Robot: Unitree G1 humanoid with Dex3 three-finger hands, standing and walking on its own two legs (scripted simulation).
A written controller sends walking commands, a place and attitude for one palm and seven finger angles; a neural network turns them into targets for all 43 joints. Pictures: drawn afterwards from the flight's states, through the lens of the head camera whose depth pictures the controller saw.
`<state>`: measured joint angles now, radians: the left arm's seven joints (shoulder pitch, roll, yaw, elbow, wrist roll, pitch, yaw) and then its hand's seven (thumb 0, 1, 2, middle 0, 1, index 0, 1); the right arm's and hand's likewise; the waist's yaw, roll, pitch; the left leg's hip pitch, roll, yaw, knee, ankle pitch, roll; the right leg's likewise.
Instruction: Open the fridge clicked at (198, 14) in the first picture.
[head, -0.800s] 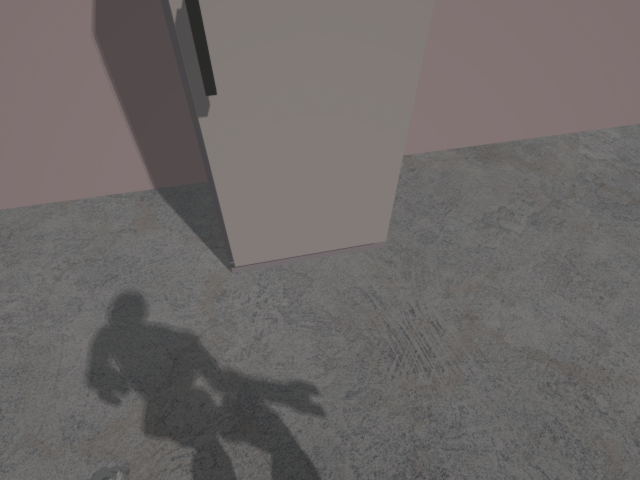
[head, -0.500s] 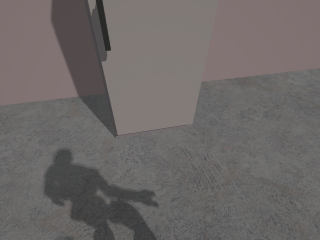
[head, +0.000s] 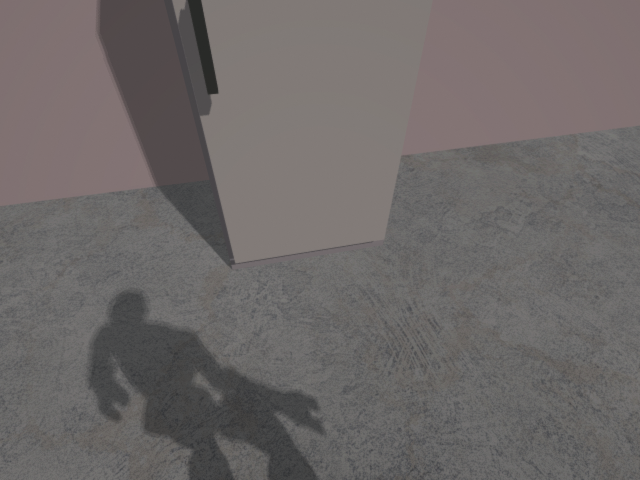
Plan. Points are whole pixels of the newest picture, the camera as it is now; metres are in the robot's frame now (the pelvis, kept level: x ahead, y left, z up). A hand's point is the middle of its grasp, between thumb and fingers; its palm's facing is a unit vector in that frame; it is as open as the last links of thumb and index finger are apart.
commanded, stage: stand and wait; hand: left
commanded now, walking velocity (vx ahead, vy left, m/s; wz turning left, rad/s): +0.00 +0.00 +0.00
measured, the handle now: (203, 39) +0.94 +0.32 +0.14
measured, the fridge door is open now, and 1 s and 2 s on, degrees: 0 0 0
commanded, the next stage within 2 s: look at it before walking up in 0.02 s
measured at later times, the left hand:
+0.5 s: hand out of the picture +0.08 +0.25 -0.15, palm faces -0.03 -0.94 -0.33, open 7.4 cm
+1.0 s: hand out of the picture +0.05 +0.21 -0.18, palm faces -0.06 -0.97 -0.23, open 7.4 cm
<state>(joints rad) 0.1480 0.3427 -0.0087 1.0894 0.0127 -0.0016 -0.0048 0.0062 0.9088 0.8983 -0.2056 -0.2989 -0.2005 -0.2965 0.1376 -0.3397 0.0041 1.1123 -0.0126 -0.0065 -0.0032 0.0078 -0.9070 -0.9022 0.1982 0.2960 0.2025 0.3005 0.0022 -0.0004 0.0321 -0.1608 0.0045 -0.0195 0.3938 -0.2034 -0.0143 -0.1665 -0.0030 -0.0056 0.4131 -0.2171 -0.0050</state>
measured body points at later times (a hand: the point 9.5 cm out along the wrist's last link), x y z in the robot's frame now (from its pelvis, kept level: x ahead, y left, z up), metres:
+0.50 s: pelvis +0.00 +0.00 +0.00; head +0.00 +0.00 +0.45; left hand +0.08 +0.30 -0.13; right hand +0.08 -0.30 -0.13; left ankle +0.01 +0.13 -0.74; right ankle +0.01 -0.12 -0.74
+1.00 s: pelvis +0.04 +0.00 -0.01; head +0.03 +0.01 +0.44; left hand +0.06 +0.26 -0.16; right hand +0.06 -0.26 -0.16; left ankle +0.01 +0.13 -0.74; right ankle +0.01 -0.11 -0.74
